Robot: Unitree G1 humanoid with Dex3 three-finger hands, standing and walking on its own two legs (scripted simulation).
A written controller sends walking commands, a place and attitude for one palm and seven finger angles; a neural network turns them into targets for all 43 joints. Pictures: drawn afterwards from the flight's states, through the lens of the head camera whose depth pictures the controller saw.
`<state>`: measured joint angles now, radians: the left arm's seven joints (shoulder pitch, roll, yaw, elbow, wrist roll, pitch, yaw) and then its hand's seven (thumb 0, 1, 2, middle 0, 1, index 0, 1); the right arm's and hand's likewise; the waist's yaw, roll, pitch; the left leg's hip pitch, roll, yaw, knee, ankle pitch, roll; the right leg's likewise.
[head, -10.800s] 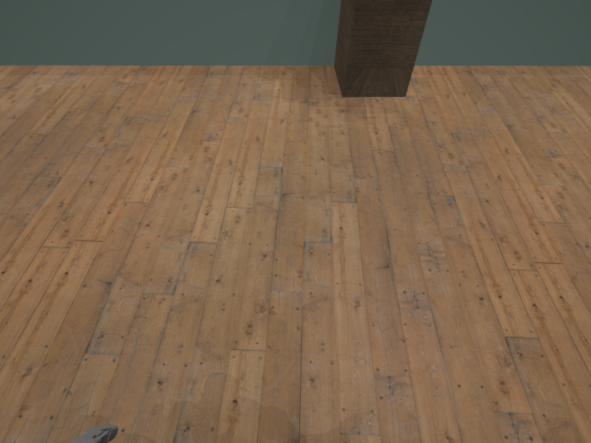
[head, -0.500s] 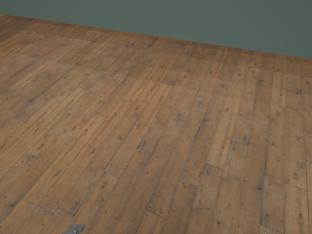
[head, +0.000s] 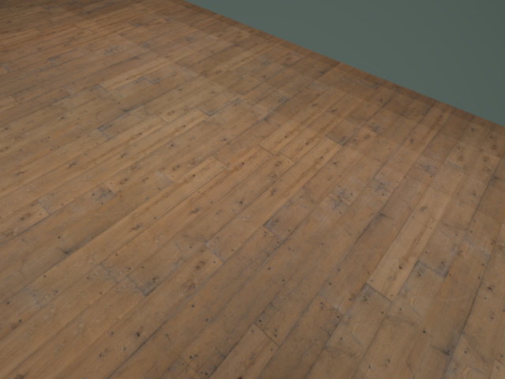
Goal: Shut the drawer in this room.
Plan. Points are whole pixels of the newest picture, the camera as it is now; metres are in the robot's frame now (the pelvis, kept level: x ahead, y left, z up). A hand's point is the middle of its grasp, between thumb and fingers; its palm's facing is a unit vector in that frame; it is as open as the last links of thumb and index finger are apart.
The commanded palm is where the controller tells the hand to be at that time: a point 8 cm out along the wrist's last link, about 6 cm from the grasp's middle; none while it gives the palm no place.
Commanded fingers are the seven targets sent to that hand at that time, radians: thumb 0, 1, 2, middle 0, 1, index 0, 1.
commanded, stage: turn or walk to find it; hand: left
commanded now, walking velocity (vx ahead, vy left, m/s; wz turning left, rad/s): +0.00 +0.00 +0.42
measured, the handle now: out of the picture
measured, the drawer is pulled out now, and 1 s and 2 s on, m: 0.24 0.24 0.24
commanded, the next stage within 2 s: none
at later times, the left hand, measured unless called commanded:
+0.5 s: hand out of the picture +0.06 +0.18 -0.13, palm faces +0.18 -0.95 -0.27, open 7.4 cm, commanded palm none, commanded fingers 0.00 0.90 0.90 -0.20 -0.30 -0.20 -0.30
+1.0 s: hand out of the picture -0.15 +0.19 -0.17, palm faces +0.47 -0.85 -0.25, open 7.4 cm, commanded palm none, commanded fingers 0.00 0.90 0.90 -0.20 -0.30 -0.20 -0.30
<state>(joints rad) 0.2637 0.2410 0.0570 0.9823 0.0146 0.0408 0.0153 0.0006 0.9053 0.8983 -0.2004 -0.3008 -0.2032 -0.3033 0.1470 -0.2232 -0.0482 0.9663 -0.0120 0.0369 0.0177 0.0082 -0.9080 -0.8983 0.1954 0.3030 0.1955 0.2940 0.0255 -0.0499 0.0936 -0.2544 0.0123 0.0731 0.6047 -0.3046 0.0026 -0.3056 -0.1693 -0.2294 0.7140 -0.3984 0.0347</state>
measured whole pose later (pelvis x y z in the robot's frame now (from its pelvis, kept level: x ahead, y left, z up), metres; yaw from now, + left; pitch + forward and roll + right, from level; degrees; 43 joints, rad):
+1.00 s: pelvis -0.06 -0.01 +0.00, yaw +25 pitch -1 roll +1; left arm 0.26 0.26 0.06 1.00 0.01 0.06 0.02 0.00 0.91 0.90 -0.20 -0.30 -0.20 -0.30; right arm 0.12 -0.22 -0.04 0.95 -0.01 0.02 0.01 0.01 -0.91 -0.90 0.20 0.30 0.20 0.29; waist 0.04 -0.06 0.10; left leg -0.25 0.01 0.07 0.60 -0.33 0.02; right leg -0.35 -0.14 -0.15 0.86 -0.51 0.05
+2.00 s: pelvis -0.10 -0.04 +0.01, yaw +50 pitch +0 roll +0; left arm 0.20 0.26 0.06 0.98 0.01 0.06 0.01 0.00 0.91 0.90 -0.20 -0.30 -0.20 -0.30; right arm 0.14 -0.20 -0.03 0.95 -0.02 0.02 0.00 0.01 -0.90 -0.90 0.20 0.30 0.20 0.29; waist 0.02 -0.04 0.09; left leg -0.21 -0.01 0.02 0.50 -0.28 0.02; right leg -0.45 -0.09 -0.06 1.04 -0.45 0.08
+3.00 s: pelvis -0.11 -0.09 +0.01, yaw +76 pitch -1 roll +0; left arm 0.17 0.23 0.05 0.95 0.01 0.05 0.01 0.00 0.91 0.90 -0.20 -0.30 -0.20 -0.30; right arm 0.16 -0.20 -0.04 0.95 -0.02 0.03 0.01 0.01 -0.90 -0.90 0.20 0.30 0.20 0.29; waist 0.00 0.00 0.07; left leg -0.25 -0.02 -0.02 0.49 -0.23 0.01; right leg -0.37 -0.07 -0.04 0.84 -0.45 0.07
